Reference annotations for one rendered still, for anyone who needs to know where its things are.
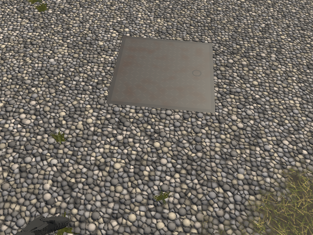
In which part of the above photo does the robot left hand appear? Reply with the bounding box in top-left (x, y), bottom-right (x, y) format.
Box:
top-left (15, 215), bottom-right (69, 235)

